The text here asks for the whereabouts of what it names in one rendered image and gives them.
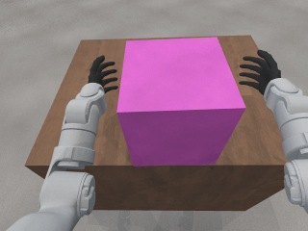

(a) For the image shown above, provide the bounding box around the left robot upper arm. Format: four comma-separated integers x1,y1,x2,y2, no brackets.
6,170,96,231

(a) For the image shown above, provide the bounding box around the robot right hand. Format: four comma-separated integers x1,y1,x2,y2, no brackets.
239,49,281,95

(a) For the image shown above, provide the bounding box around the robot left hand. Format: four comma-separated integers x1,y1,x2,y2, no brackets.
88,55,118,93

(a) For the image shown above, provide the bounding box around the left robot forearm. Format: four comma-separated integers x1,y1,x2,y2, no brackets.
38,83,108,208

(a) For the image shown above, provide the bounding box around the carton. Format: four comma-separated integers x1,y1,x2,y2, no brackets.
116,37,246,167

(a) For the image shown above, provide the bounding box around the pedestal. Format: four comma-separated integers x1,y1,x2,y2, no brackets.
24,35,289,212

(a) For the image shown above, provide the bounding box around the right robot upper arm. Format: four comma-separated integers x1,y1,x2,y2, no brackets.
284,159,308,214

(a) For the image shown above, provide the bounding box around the right robot forearm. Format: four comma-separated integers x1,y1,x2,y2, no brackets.
264,78,308,161

